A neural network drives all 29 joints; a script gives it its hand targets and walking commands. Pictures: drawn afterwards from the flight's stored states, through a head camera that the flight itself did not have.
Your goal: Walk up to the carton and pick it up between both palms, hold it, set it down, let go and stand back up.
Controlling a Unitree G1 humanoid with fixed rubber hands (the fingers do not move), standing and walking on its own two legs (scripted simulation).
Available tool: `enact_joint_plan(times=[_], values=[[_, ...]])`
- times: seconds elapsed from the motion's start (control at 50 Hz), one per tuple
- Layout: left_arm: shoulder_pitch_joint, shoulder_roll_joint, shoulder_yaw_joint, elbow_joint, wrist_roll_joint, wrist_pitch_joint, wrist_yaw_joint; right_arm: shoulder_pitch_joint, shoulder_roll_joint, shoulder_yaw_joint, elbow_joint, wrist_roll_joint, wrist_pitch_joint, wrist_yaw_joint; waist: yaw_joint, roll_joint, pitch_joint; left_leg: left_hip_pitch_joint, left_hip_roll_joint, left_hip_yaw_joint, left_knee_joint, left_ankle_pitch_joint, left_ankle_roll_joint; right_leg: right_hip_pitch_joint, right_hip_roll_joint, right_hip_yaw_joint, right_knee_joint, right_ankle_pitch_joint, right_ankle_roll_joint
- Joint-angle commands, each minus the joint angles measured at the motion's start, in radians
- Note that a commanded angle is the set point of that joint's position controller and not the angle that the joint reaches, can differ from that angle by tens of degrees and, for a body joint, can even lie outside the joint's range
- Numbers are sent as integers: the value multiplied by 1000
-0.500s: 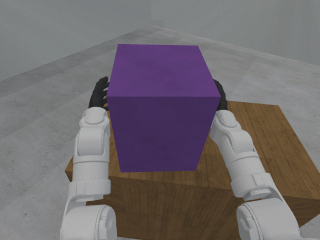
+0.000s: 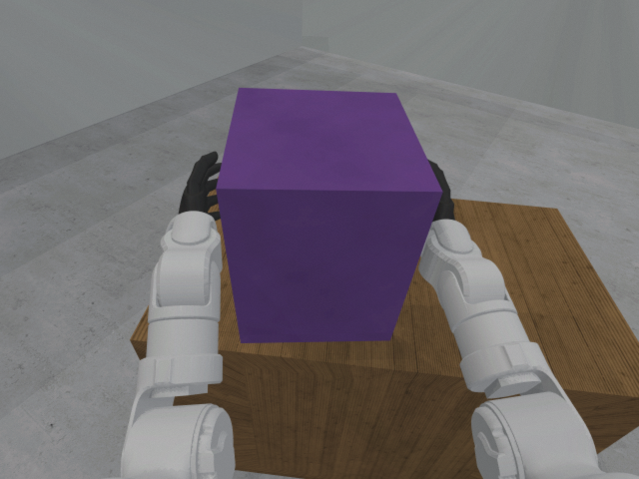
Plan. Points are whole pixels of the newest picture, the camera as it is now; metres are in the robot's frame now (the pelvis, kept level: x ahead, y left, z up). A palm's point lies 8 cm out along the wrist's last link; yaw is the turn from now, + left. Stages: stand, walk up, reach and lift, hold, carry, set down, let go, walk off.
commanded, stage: hold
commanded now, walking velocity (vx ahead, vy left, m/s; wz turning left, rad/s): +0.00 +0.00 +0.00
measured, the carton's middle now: (317, 219) +0.38 +0.01 +0.16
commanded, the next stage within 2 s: none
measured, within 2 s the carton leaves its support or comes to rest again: neither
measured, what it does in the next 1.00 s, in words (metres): stands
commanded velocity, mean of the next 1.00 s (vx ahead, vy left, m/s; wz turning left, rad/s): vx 0.00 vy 0.00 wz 0.00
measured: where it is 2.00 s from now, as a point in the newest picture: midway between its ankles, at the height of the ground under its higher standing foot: outside the picture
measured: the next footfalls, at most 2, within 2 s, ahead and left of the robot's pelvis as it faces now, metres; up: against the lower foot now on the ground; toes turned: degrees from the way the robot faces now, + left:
none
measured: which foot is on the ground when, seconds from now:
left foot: down 0.00-1.00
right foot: down 0.00-1.00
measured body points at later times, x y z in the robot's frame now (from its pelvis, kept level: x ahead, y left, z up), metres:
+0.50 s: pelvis +0.00 +0.00 +0.00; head -0.05 +0.03 +0.45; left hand +0.38 +0.16 +0.19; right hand +0.37 -0.14 +0.18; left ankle +0.03 +0.12 -0.75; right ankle -0.01 -0.12 -0.75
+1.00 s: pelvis +0.00 +0.00 +0.00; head -0.05 +0.03 +0.45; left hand +0.37 +0.16 +0.19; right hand +0.37 -0.14 +0.18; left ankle +0.03 +0.12 -0.75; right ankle -0.01 -0.12 -0.75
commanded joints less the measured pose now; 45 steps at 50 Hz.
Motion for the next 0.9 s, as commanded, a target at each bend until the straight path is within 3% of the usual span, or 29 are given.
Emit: enact_joint_plan(times=[0.0, 0.1, 0.2, 0.3, 0.34, 0.44, 0.58, 0.62, 0.66, 0.72, 0.74, 0.82, 0.84, 0.88], values=[[-726, -726, -583, -162, -176, -88, -123, -916, 698, 471, -397, 111, -72, 69, -8, 88, -458, 236, -41, 28, 11, 317, -25, 2, 45, -32, -20, 246, 56], [-671, -687, -536, -120, -132, -65, -136, -855, 667, 446, -336, 91, -54, 62, -2, 84, -377, 198, -39, 39, -12, 241, -12, -10, 35, -30, -37, 177, 59], [-685, -708, -598, -216, -170, -76, -126, -846, 678, 492, -403, 127, -56, 57, -17, 110, -444, 247, -43, 24, 18, 349, -34, 9, 47, -26, -24, 273, 56], [-664, -680, -543, -138, -132, -59, -139, -813, 659, 440, -317, 83, -41, 63, -10, 85, -315, 204, -35, 38, -26, 225, -16, -39, 38, -31, -44, 149, 54], [-667, -696, -545, -141, -142, -58, -141, -843, 671, 449, -361, 92, -48, 64, -4, 75, -353, 201, -42, 36, -22, 239, -14, -24, 39, -32, -40, 172, 60], [-696, -704, -552, -123, -146, -68, -134, -879, 679, 446, -349, 88, -55, 65, -9, 81, -356, 201, -43, 42, -19, 212, -17, -35, 41, -32, -48, 138, 57], [-691, -712, -578, -177, -164, -78, -129, -855, 675, 463, -371, 105, -56, 62, -11, 103, -429, 219, -42, 31, 2, 292, -25, 3, 41, -28, -31, 218, 57], [-667, -707, -574, -169, -159, -73, -131, -855, 683, 485, -399, 109, -55, 55, -12, 82, -426, 227, -46, 31, 2, 288, -20, 13, 40, -23, -28, 249, 64], [-673, -676, -536, -125, -132, -64, -137, -839, 664, 445, -336, 89, -43, 56, -7, 80, -347, 201, -43, 40, -18, 215, -15, -13, 38, -32, -41, 166, 61], [-687, -688, -532, -118, -132, -62, -139, -868, 668, 433, -330, 84, -50, 66, 2, 74, -356, 187, -40, 40, -30, 196, -8, -27, 38, -35, -46, 123, 56], [-696, -697, -549, -137, -147, -67, -136, -861, 680, 441, -340, 84, -55, 67, -12, 89, -368, 205, -39, 40, -18, 232, -13, -31, 37, -32, -40, 154, 53], [-703, -709, -584, -190, -165, -75, -130, -862, 689, 477, -383, 114, -60, 60, -11, 95, -430, 233, -42, 30, 12, 318, -24, 5, 43, -30, -24, 245, 59], [-698, -704, -580, -186, -164, -75, -132, -854, 680, 469, -373, 106, -56, 57, -20, 105, -421, 230, -42, 31, 12, 310, -25, 1, 37, -27, -22, 240, 59], [-687, -694, -549, -133, -143, -68, -135, -866, 670, 457, -369, 99, -52, 57, -3, 84, -373, 204, -41, 36, -7, 242, -17, -12, 41, -33, -38, 176, 60]])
